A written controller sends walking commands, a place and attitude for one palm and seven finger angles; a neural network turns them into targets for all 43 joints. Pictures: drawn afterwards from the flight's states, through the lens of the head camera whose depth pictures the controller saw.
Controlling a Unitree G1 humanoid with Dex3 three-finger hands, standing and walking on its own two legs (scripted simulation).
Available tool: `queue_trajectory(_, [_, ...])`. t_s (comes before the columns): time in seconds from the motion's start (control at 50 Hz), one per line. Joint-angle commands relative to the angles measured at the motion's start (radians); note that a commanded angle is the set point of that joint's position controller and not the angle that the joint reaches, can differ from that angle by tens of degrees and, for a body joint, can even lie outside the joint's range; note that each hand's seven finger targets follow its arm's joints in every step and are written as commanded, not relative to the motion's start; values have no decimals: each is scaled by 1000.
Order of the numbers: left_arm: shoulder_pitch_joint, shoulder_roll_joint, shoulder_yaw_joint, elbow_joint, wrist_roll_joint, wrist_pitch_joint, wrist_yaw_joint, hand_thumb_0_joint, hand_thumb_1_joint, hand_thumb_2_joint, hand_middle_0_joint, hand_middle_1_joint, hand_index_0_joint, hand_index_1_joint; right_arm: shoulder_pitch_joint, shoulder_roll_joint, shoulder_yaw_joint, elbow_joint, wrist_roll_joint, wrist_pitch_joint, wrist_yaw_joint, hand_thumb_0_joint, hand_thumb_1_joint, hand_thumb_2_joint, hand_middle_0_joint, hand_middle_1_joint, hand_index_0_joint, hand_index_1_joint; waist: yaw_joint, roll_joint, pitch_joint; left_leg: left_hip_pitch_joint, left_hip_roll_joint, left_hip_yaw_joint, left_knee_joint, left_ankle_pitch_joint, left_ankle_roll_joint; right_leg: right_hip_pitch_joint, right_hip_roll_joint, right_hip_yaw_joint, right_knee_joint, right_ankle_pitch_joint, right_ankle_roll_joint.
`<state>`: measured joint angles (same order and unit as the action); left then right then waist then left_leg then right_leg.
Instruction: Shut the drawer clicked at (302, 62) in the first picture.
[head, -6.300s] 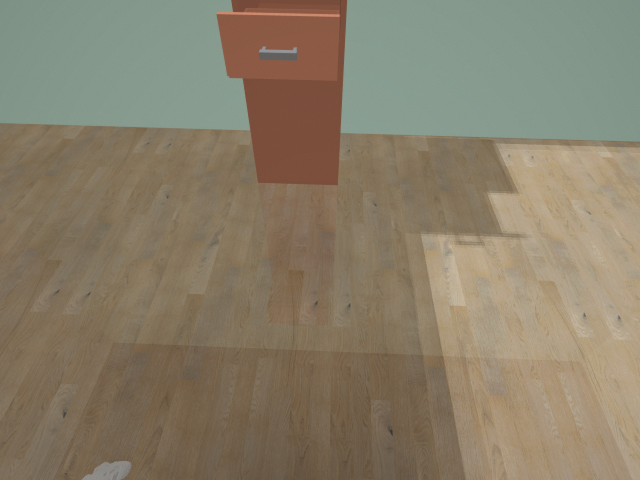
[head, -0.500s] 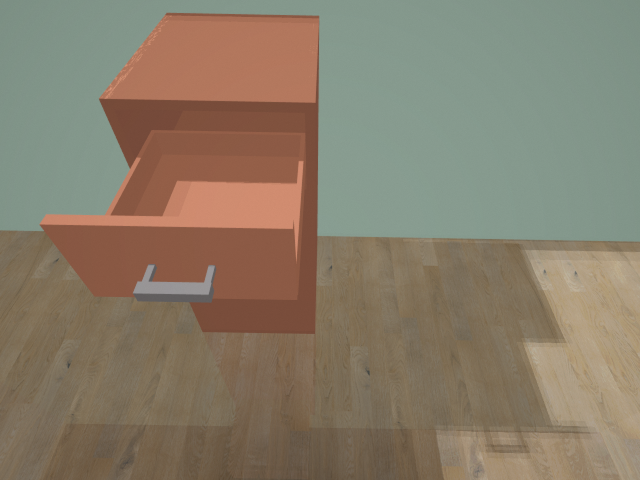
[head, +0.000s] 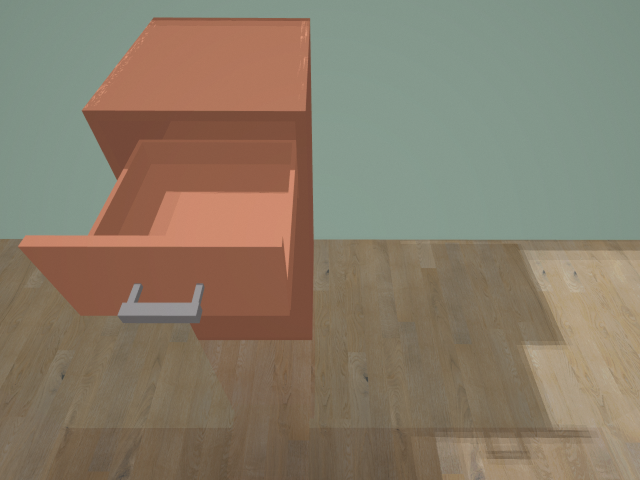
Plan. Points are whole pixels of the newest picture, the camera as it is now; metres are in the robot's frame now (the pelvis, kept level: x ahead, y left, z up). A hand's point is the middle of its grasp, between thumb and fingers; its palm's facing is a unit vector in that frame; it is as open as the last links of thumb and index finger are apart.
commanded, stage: come to a stop and stand still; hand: left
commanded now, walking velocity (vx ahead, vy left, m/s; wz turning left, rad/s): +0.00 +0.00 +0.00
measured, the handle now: (164, 301) +0.35 +0.25 -0.01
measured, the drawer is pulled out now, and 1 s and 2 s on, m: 0.30 0.30 0.30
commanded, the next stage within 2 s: look again from close up in 0.34 s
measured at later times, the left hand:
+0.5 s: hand out of the picture +0.08 +0.22 -0.16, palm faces +0.01 -0.95 -0.32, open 7.4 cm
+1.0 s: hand out of the picture +0.04 +0.20 -0.18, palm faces +0.01 -0.97 -0.23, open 7.4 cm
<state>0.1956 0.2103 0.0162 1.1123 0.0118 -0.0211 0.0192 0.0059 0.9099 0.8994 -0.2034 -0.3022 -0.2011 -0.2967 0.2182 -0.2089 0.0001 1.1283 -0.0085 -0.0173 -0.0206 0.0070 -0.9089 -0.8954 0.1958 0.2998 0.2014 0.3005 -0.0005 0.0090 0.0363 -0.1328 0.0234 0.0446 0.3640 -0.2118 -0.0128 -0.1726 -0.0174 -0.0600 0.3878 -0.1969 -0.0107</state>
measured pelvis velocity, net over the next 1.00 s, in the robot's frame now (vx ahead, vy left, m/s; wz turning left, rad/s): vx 0.01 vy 0.00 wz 0.00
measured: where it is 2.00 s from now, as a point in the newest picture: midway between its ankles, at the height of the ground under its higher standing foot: outside the picture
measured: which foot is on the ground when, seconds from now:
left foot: down 0.00-1.00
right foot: down 0.00-1.00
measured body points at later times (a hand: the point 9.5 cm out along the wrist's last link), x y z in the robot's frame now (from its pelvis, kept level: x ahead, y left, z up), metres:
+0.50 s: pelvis +0.02 -0.01 +0.00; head +0.03 -0.01 +0.45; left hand +0.08 +0.27 -0.14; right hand +0.09 -0.29 -0.15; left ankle -0.01 +0.13 -0.75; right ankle +0.01 -0.11 -0.75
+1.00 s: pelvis +0.01 +0.00 -0.01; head +0.02 +0.00 +0.44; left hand +0.04 +0.25 -0.16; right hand +0.03 -0.23 -0.16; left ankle -0.01 +0.13 -0.75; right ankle +0.01 -0.11 -0.75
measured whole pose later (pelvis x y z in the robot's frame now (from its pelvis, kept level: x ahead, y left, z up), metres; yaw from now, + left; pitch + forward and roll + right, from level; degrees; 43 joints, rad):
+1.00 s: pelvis +0.01 +0.00 -0.01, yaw +0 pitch -2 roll +1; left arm 0.22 0.20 -0.01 1.09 0.01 -0.01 0.02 0.01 0.91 0.90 -0.20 -0.30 -0.20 -0.30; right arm 0.25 -0.20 0.02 1.10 -0.01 -0.02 -0.02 0.01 -0.92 -0.90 0.20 0.30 0.20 0.30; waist 0.00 0.00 0.05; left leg -0.14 0.01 0.05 0.44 -0.27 0.00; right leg -0.19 -0.03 -0.06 0.48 -0.26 0.00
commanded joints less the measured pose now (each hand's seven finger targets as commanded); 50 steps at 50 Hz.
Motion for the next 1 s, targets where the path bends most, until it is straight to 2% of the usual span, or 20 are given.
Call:
queue_trajectory(0.0, [21,162,24,-38,-1,-11,7,0,900,900,-200,-300,-200,-300,12,-151,-28,-32,-3,-15,-7,0,-900,-900,200,300,200,300,5,-11,-24,-6,104,-90,-70,147,21,31,-111,96,-75,134,-15])
queue_trajectory(0.1, [-5,191,28,-44,-1,-13,5,0,900,900,-200,-300,-200,-300,-13,-181,-29,-38,-3,-15,-7,0,-900,-900,200,300,200,300,4,-11,-32,13,108,-90,-72,169,20,46,-115,98,-81,168,-19])
queue_trajectory(0.16, [-22,210,29,-46,-2,-13,2,0,900,900,-200,-300,-200,-300,-32,-197,-28,-42,-3,-14,-6,0,-900,-900,200,300,200,300,4,-8,-16,11,106,-90,-82,144,19,40,-115,102,-95,144,-18])
queue_trajectory(0.3, [-44,244,33,-52,-2,-17,-1,0,900,900,-200,-300,-200,-300,-60,-237,-31,-53,-3,-15,-6,0,-900,-900,200,300,200,300,2,-20,-58,47,112,-90,-76,198,19,71,-121,104,-93,225,-21])
queue_trajectory(0.4, [-65,263,33,-52,-3,-15,-3,0,900,900,-200,-300,-200,-300,-86,-259,-29,-60,-3,-12,-4,0,-900,-900,200,300,200,300,2,-5,-40,49,114,-88,-86,177,17,63,-122,109,-109,202,-21])
queue_trajectory(0.42, [90,151,13,-27,1,-29,42,0,900,900,-200,-300,-200,-300,-79,-159,-23,-110,9,-14,9,0,-900,-900,200,300,200,300,22,-21,-43,-54,105,5,139,49,-1,73,-184,157,-70,433,47])
queue_trajectory(0.44, [36,207,7,-57,1,-36,35,0,900,900,-200,-300,-200,-300,-10,-97,-8,-124,3,3,12,0,-900,-900,200,300,200,300,-30,-57,-82,-80,53,-39,135,-85,-3,86,-219,191,-51,419,-17])
queue_trajectory(0.46, [18,197,3,-79,0,-37,28,0,900,900,-200,-300,-200,-300,13,-111,-10,-134,0,3,13,0,-900,-900,200,300,200,300,-35,-49,-91,-58,55,-32,123,-69,-5,42,-208,164,-49,322,-56])
queue_trajectory(0.48, [-19,211,10,-109,1,-37,22,0,900,900,-200,-300,-200,-300,38,-127,-14,-148,-7,-6,16,0,-900,-900,200,300,200,300,-46,5,-116,-41,57,-41,58,53,2,68,-170,132,11,368,-73])
queue_trajectory(0.52, [-1,182,4,-117,-8,-23,17,0,900,900,-200,-300,-200,-300,15,-155,-10,-162,-10,-11,9,0,-900,-900,200,300,200,300,-18,56,-108,-26,93,-69,55,246,20,50,-120,85,58,290,-42])
queue_trajectory(0.54, [5,178,2,-116,-9,-17,15,0,900,900,-200,-300,-200,-300,5,-162,-7,-170,-10,-11,6,0,-900,-900,200,300,200,300,-9,61,-98,-31,100,-74,54,275,25,48,-111,77,61,248,-36])
queue_trajectory(0.58, [4,175,0,-123,-5,-8,12,0,900,900,-200,-300,-200,-300,4,-163,-6,-174,-10,-12,3,0,-900,-900,200,300,200,300,-1,8,-49,-51,103,-88,42,296,32,31,-97,68,65,195,-30])
queue_trajectory(0.6, [4,172,-1,-121,-6,-7,12,0,900,900,-200,-300,-200,-300,4,-170,-5,-171,-9,-12,1,0,-900,-900,200,300,200,300,1,-13,-38,-56,101,-86,42,279,34,28,-99,70,61,182,-27])
queue_trajectory(0.66, [3,172,-3,-117,-7,1,8,0,900,900,-200,-300,-200,-300,5,-163,-5,-159,-8,-10,1,0,-900,-900,200,300,200,300,0,-16,-2,-67,88,-87,11,147,36,-9,-98,83,38,78,-22])
queue_trajectory(0.68, [6,161,-3,-118,-5,3,9,0,900,900,-200,-300,-200,-300,13,-147,-5,-149,-8,-11,1,0,-900,-900,200,300,200,300,2,-25,13,-71,89,-92,4,150,38,-11,-91,79,36,69,-21])
queue_trajectory(0.78, [27,143,1,-107,-4,3,10,0,900,900,-200,-300,-200,-300,36,-121,-7,-115,-8,-17,-2,0,-900,-900,200,300,200,300,4,-34,-12,-51,87,-89,-5,150,41,0,-91,80,36,74,-19])
queue_trajectory(0.84, [31,141,2,-94,-5,1,9,0,900,900,-200,-300,-200,-300,36,-122,-6,-96,-6,-20,-3,0,-900,-900,200,300,200,300,7,-15,-13,-55,86,-82,-8,144,40,9,-98,82,29,84,-19])
queue_trajectory(0.88, [36,139,3,-86,-3,1,9,0,900,900,-200,-300,-200,-300,39,-113,-7,-83,-5,-19,-4,0,-900,-900,200,300,200,300,6,-36,-9,-48,86,-82,-11,134,39,5,-96,84,22,84,-20])
queue_trajectory(0.92, [38,138,2,-76,-5,-1,8,0,900,900,-200,-300,-200,-300,40,-117,-6,-73,-5,-21,-4,0,-900,-900,200,300,200,300,7,-12,-14,-51,85,-80,-14,135,39,11,-101,88,17,92,-21])
queue_trajectory(0.98, [50,137,2,-64,-4,-3,8,0,900,900,-200,-300,-200,-300,40,-109,-8,-57,-3,-20,-5,0,-900,-900,200,300,200,300,8,-19,-20,-30,86,-74,-11,138,37,12,-102,90,9,112,-24])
